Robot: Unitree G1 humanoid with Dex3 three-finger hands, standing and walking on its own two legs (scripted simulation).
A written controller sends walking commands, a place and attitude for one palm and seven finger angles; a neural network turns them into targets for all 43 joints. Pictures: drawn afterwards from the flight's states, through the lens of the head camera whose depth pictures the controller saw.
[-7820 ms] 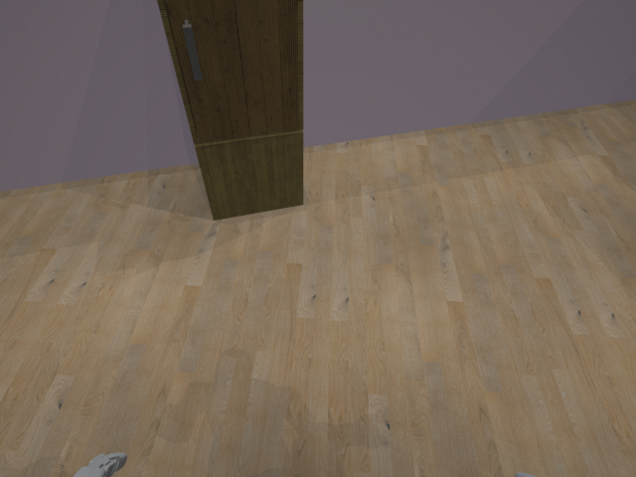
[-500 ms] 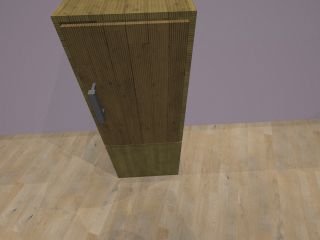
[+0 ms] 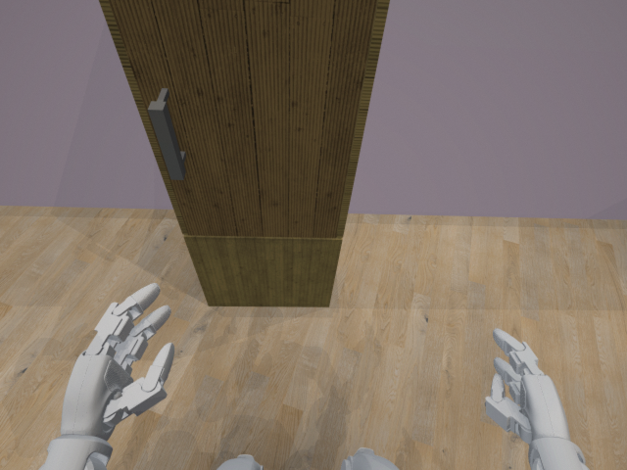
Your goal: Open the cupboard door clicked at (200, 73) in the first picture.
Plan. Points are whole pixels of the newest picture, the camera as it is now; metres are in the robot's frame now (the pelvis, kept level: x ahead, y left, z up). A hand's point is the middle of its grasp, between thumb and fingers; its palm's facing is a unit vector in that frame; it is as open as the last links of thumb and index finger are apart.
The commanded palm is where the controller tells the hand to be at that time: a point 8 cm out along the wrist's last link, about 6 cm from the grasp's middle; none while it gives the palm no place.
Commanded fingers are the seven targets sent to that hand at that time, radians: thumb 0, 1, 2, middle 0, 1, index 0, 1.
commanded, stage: raise the hand with hooked fingers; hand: left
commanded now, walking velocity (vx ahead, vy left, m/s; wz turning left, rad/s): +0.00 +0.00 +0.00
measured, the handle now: (171, 135) +0.61 +0.29 +0.04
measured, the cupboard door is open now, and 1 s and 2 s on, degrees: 0 0 0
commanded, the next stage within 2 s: move the hooked fingers beside the handle in 1.72 s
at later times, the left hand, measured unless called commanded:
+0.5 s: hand (113, 361) +0.23 +0.25 +0.03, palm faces +0.13 -0.99 -0.04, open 11.3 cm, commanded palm +0.20 +0.30 +0.03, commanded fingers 0.00 -0.15 0.45 -0.28 -0.98 -0.28 -0.98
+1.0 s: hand (70, 324) +0.26 +0.30 +0.05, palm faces +0.10 -0.99 -0.05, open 13.8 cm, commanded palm +0.24 +0.35 +0.05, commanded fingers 0.00 -0.50 0.30 -0.30 -1.20 -0.30 -1.20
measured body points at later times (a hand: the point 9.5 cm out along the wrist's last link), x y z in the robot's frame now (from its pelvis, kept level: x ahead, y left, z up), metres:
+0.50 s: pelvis -0.02 +0.01 -0.01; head +0.05 +0.01 +0.43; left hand +0.22 +0.30 +0.03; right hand +0.11 -0.22 -0.11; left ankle -0.01 +0.12 -0.68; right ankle +0.04 -0.08 -0.68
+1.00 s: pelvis +0.00 +0.04 +0.00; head +0.07 +0.06 +0.44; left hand +0.25 +0.35 +0.05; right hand +0.19 -0.19 -0.07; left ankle -0.01 +0.12 -0.68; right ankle +0.04 -0.08 -0.67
